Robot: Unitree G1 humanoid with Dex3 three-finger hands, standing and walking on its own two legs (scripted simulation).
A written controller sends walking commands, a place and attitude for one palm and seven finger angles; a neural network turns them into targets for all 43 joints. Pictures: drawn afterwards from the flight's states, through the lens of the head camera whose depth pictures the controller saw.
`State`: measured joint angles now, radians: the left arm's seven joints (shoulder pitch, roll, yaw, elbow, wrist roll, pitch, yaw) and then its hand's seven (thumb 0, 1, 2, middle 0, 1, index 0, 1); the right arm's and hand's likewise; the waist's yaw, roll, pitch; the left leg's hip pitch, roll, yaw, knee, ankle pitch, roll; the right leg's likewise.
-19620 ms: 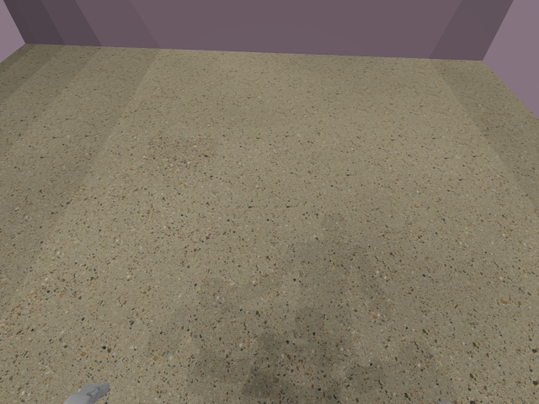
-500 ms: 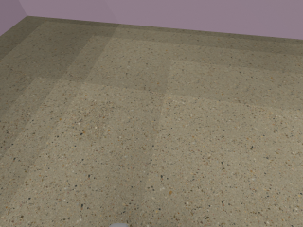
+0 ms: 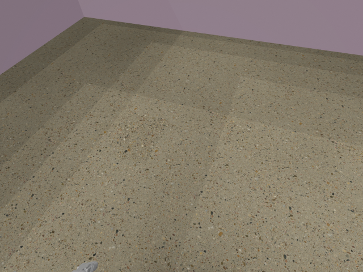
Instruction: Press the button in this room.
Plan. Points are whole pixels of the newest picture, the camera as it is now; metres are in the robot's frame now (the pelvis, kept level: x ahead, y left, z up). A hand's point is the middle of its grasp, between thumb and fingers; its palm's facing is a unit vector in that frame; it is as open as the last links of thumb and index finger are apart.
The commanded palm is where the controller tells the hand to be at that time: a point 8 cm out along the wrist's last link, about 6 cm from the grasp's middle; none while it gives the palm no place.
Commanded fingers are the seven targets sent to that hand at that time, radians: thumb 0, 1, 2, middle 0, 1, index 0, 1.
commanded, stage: turn or walk to find it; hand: left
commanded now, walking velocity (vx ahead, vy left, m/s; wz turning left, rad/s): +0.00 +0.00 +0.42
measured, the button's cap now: out of the picture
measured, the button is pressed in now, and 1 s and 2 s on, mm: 0 0 0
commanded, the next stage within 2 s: none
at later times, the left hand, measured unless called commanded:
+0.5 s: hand out of the picture -0.07 +0.21 -0.17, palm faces +0.29 -0.93 -0.24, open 7.4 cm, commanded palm none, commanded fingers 0.00 0.90 0.90 -0.20 -0.30 -0.20 -0.30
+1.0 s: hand out of the picture -0.02 +0.21 -0.14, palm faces +0.39 -0.88 -0.28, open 7.4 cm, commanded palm none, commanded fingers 0.00 0.90 0.90 -0.20 -0.30 -0.20 -0.30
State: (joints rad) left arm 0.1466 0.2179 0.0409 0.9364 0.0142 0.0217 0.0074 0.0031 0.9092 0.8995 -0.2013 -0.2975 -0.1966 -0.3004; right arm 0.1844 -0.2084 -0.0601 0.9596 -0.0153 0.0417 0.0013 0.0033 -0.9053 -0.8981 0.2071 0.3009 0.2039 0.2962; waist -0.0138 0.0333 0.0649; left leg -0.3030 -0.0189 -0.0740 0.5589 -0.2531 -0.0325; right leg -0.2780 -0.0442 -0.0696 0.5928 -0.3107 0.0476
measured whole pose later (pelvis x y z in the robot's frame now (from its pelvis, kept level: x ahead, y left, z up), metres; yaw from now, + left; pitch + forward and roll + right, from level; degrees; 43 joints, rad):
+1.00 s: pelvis -0.05 -0.03 +0.00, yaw +25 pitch +1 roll +2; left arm 0.11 0.21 0.04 0.93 0.01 0.03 0.01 0.00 0.91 0.90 -0.20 -0.30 -0.20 -0.30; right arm 0.24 -0.20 -0.06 0.98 -0.02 0.04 0.00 0.00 -0.91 -0.90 0.21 0.30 0.20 0.30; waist -0.04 0.02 0.06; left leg -0.31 -0.04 -0.07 0.52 -0.22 -0.02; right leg -0.28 -0.04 -0.05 0.59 -0.32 0.06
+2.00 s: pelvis -0.10 -0.06 +0.01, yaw +51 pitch +0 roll +0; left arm 0.13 0.23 0.05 0.95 0.02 0.05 0.01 0.00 0.91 0.90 -0.20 -0.30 -0.20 -0.30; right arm 0.21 -0.18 -0.05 0.97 -0.02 0.03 0.00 0.00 -0.91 -0.90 0.21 0.30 0.20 0.30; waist -0.03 0.00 0.07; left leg -0.27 -0.03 -0.05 0.46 -0.20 0.02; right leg -0.38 -0.06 -0.03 0.84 -0.44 0.08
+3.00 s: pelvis -0.11 -0.12 +0.01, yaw +76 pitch +0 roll +0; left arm 0.14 0.24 0.05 0.96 0.01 0.05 0.01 0.00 0.91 0.90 -0.20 -0.30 -0.20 -0.30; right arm 0.18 -0.18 -0.04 0.96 -0.02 0.03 0.00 0.00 -0.91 -0.90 0.21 0.30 0.20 0.30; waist -0.01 0.00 0.07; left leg -0.24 -0.02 -0.05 0.47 -0.23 0.01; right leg -0.39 -0.07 -0.04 0.86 -0.44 0.09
